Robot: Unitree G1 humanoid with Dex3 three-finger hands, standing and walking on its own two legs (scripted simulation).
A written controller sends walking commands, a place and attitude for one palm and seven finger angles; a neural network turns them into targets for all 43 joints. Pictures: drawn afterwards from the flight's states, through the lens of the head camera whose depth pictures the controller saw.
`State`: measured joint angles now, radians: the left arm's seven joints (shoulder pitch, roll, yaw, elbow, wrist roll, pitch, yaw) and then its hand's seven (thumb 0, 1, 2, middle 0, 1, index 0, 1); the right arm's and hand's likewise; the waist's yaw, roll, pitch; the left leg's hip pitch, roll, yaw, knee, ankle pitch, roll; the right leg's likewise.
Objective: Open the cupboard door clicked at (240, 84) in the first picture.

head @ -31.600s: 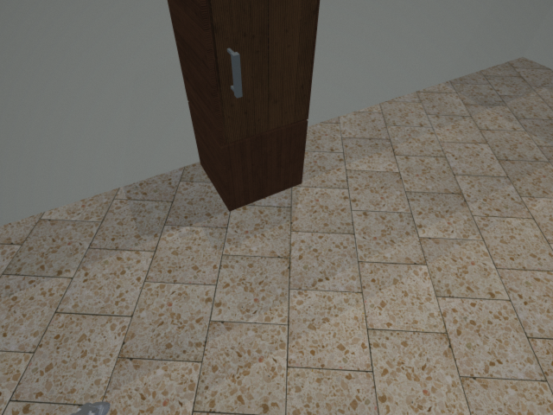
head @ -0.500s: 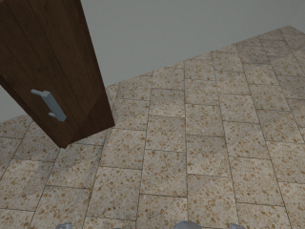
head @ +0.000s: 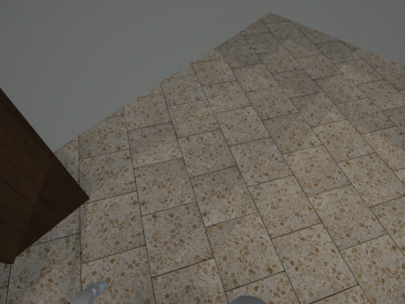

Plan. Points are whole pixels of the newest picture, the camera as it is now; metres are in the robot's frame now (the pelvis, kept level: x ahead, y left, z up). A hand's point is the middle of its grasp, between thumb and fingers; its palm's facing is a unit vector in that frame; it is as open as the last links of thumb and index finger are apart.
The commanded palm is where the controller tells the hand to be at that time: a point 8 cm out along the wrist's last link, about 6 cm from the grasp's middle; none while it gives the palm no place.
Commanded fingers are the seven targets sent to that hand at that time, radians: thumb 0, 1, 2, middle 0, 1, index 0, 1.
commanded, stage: walk to a spot facing it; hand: left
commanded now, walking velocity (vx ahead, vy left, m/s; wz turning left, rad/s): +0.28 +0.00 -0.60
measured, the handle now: out of the picture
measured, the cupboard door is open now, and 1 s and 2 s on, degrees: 44 44 44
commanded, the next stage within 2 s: turn to face it in 1.34 s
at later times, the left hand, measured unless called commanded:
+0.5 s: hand (141, 258) +0.23 +0.16 -0.18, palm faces -0.28 -0.94 -0.19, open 7.4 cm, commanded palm none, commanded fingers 0.00 0.90 0.90 -0.20 -0.30 -0.20 -0.30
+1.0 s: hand (209, 178) +0.46 +0.00 -0.18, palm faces -0.45 -0.88 -0.17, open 7.3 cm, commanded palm none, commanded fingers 0.00 0.90 0.90 -0.20 -0.30 -0.20 -0.30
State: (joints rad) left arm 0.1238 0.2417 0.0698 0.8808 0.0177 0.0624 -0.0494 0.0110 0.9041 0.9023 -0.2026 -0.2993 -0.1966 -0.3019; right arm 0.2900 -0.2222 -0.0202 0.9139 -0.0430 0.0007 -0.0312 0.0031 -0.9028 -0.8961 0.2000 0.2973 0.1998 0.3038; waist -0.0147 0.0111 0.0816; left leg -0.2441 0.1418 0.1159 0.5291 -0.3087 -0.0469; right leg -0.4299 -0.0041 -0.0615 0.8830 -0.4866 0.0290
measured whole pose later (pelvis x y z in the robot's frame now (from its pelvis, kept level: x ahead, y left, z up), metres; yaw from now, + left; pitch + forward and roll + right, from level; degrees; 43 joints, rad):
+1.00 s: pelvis +0.34 -0.15 -0.01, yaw -29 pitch +1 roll -1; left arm 0.25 0.20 0.07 1.03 0.02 -0.04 -0.02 0.00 0.92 0.90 -0.21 -0.30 -0.20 -0.30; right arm 0.21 -0.18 -0.04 0.97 -0.03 -0.06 0.02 0.00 -0.91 -0.90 0.20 0.30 0.19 0.30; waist -0.01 -0.02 0.05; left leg -0.40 0.10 0.10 0.58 -0.23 -0.04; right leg -0.14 0.02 -0.03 0.50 -0.37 -0.02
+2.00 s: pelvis +0.62 -0.40 -0.01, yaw -19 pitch +2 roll +0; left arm 0.15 0.21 0.06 0.90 0.03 0.00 0.01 0.01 0.90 0.90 -0.20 -0.30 -0.20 -0.30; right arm 0.19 -0.22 -0.07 0.95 -0.02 0.06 0.00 0.00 -0.91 -0.90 0.20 0.30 0.20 0.30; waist -0.01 0.01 0.05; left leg -0.47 -0.02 -0.05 0.74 -0.38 -0.02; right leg -0.31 -0.06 -0.04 0.60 -0.31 0.02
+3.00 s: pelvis +0.67 -0.47 +0.00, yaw +19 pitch +1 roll +0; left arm 0.16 0.25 0.06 0.89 0.01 0.06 0.01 0.01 0.90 0.90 -0.20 -0.30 -0.20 -0.30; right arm 0.15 -0.22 -0.05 0.89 -0.03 0.03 0.00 0.00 -0.90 -0.90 0.20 0.30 0.20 0.30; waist 0.00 -0.03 0.11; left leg -0.31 -0.01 -0.03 0.55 -0.26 0.01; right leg -0.46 -0.07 -0.03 1.00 -0.47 0.08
